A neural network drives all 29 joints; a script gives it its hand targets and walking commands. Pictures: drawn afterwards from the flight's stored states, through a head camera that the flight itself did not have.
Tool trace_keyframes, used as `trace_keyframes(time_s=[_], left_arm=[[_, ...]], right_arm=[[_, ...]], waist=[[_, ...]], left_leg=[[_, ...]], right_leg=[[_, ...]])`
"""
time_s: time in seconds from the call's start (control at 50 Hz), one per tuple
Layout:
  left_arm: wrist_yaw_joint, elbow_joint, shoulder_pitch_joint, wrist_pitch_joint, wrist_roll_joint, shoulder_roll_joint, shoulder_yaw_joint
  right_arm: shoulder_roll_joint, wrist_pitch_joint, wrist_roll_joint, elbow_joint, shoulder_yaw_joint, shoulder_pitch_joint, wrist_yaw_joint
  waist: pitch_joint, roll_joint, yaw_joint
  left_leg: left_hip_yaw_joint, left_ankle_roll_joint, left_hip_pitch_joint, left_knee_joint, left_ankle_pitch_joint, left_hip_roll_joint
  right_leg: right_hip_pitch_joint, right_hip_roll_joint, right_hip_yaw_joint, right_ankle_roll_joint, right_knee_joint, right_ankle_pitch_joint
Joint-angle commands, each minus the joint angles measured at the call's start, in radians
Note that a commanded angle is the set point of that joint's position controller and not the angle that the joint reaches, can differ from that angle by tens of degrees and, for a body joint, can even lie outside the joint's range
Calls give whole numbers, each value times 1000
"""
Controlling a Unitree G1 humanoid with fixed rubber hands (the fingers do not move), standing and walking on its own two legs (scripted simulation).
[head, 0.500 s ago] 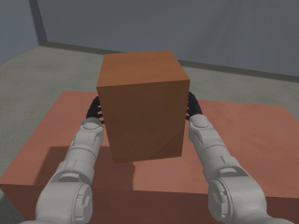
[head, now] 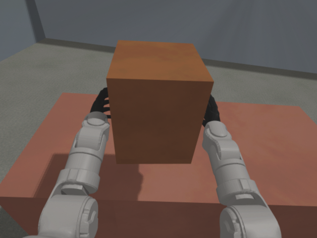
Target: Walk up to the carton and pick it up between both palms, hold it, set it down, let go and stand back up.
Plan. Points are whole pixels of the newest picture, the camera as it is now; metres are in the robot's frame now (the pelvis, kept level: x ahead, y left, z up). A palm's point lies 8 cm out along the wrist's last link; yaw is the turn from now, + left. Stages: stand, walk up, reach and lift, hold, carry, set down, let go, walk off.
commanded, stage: reach and lift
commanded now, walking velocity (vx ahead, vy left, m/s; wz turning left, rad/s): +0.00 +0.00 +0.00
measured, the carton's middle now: (155, 102) +0.42 +0.03 +0.18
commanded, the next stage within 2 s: hold in 0.68 s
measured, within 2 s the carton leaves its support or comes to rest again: neither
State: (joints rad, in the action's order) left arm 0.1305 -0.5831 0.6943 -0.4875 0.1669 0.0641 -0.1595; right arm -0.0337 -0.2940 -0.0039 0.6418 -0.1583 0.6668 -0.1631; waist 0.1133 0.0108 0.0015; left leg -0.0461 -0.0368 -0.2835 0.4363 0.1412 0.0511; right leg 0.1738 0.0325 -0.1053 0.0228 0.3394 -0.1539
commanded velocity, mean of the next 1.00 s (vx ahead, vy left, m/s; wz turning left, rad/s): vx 0.00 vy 0.00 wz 0.00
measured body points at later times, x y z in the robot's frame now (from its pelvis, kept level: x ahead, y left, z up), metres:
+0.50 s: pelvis -0.01 +0.00 +0.00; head -0.06 +0.02 +0.45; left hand +0.38 +0.18 +0.16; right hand +0.39 -0.11 +0.17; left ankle +0.06 +0.13 -0.74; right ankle +0.02 -0.10 -0.74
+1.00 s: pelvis -0.01 +0.00 +0.00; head -0.07 +0.02 +0.45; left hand +0.36 +0.18 +0.18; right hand +0.37 -0.11 +0.19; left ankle +0.06 +0.13 -0.74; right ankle +0.02 -0.10 -0.74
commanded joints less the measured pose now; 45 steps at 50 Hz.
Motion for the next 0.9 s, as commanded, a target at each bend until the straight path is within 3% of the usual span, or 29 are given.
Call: trace_keyframes(time_s=[0.0,0.04,0.08,0.1,0.12,0.14,0.16,0.2,0.22,0.24,0.26,0.28,0.34,0.36,0.42,0.46,0.48,0.54,0.58,0.62,0.66,0.68,0.72,0.74,0.8,0.82,0.84,0.86,0.88], left_arm=[[-241,356,798,88,-132,-807,375],[-246,352,817,84,-126,-775,349],[-250,342,796,78,-143,-797,374],[-244,304,846,76,-132,-817,372],[-244,318,860,84,-145,-813,372],[-237,390,884,96,-163,-800,389],[-231,335,869,83,-161,-822,396],[-227,395,833,93,-177,-820,417],[-230,370,869,88,-155,-807,403],[-231,318,801,73,-141,-800,380],[-241,322,872,73,-142,-773,364],[-234,415,840,75,-159,-810,394],[-230,369,859,68,-155,-808,405],[-236,360,849,61,-146,-784,383],[-231,443,851,66,-184,-816,431],[-239,409,798,50,-155,-800,411],[-231,483,843,51,-163,-810,431],[-234,430,817,19,-166,-809,439],[-234,475,793,10,-140,-782,404],[-232,503,821,11,-167,-793,442],[-243,440,772,-10,-148,-781,402],[-242,490,759,-13,-157,-796,432],[-243,484,780,-21,-153,-797,423],[-246,505,759,-20,-150,-774,406],[-260,462,734,-45,-125,-748,376],[-260,487,772,-40,-127,-745,395],[-256,552,745,-41,-135,-749,402],[-252,578,792,-36,-156,-766,430],[-247,578,791,-39,-159,-779,435]], right_arm=[[-600,68,-157,-311,370,936,53],[-608,60,-139,-255,349,907,58],[-612,83,-151,-348,377,968,53],[-605,79,-143,-296,342,990,62],[-611,74,-126,-247,327,960,71],[-633,83,-141,-316,358,975,72],[-610,81,-136,-296,340,970,73],[-624,90,-140,-329,369,940,66],[-604,76,-121,-226,326,878,69],[-591,72,-128,-241,334,913,68],[-604,74,-109,-237,301,950,71],[-612,85,-143,-293,345,943,76],[-586,70,-124,-220,307,934,73],[-583,64,-123,-208,313,918,72],[-623,81,-158,-370,396,966,68],[-628,63,-160,-341,388,917,55],[-633,68,-169,-369,409,941,60],[-591,53,-168,-348,379,956,62],[-606,37,-168,-337,404,890,61],[-589,37,-171,-333,396,912,64],[-569,26,-163,-336,383,900,62],[-582,21,-168,-336,397,862,56],[-599,28,-186,-397,419,926,57],[-604,15,-193,-400,436,892,53],[-595,0,-191,-387,436,904,50],[-593,-3,-187,-373,431,900,53],[-602,6,-194,-430,462,888,53],[-596,1,-197,-410,438,900,53],[-593,3,-202,-437,448,919,56]], waist=[[497,-67,-169],[429,-71,-161],[488,-53,-157],[455,-89,-172],[456,-60,-165],[520,-68,-154],[482,-75,-170],[553,-71,-174],[512,-103,-196],[453,-67,-173],[444,-86,-180],[526,-87,-169],[461,-90,-197],[407,-89,-186],[564,-50,-171],[489,-60,-179],[548,-81,-163],[469,-92,-182],[467,-65,-161],[473,-81,-187],[436,-54,-182],[449,-67,-193],[478,-83,-176],[438,-51,-160],[391,-46,-157],[392,-40,-167],[458,-40,-149],[439,-73,-169],[452,-58,-162]], left_leg=[[6,6,285,-98,-171,-103],[23,13,229,-112,-121,-110],[16,12,242,-104,-130,-107],[13,9,233,-118,-103,-101],[14,14,251,-120,-106,-93],[14,14,262,-99,-125,-101],[19,6,251,-102,-126,-98],[12,4,297,-85,-195,-101],[12,-6,285,-98,-147,-99],[16,6,279,-108,-146,-95],[21,10,242,-112,-65,-103],[15,10,300,-101,-176,-96],[14,-7,315,-103,-160,-93],[20,6,282,-113,-110,-101],[20,11,308,-89,-176,-102],[24,14,283,-90,-183,-106],[15,7,315,-86,-201,-98],[11,4,327,-101,-165,-92],[19,15,333,-99,-174,-93],[10,7,346,-103,-164,-88],[16,13,327,-113,-145,-93],[24,5,326,-107,-193,-98],[14,8,339,-99,-179,-99],[20,17,305,-106,-187,-100],[26,24,280,-121,-137,-105],[24,24,276,-129,-119,-106],[29,24,300,-111,-170,-104],[21,15,317,-113,-172,-101],[23,12,322,-113,-175,-97]], right_leg=[[-267,-22,85,-98,-24,340],[-275,-36,97,-101,-36,291],[-284,-29,93,-98,-30,312],[-247,-30,84,-93,-34,239],[-209,-16,72,-86,-41,185],[-226,-22,77,-87,-31,225],[-207,-21,75,-88,-42,214],[-234,-8,69,-86,-29,298],[-203,-24,75,-87,-37,256],[-213,-17,74,-85,-43,241],[-201,-33,84,-88,-52,172],[-238,-15,69,-87,-31,254],[-173,-4,55,-71,-52,214],[-183,-18,67,-80,-64,166],[-249,-17,65,-87,-34,268],[-280,-29,88,-95,-32,326],[-270,-17,74,-88,-21,303],[-204,-9,63,-84,-52,201],[-239,-17,71,-83,-49,222],[-197,-16,70,-83,-48,216],[-218,-14,70,-85,-62,194],[-259,-11,71,-83,-52,261],[-241,-15,66,-85,-49,244],[-275,-20,79,-90,-50,263],[-278,-29,80,-96,-57,241],[-266,-26,74,-94,-60,211],[-302,-26,75,-95,-37,284],[-258,-17,68,-88,-46,245],[-248,-15,69,-91,-49,224]])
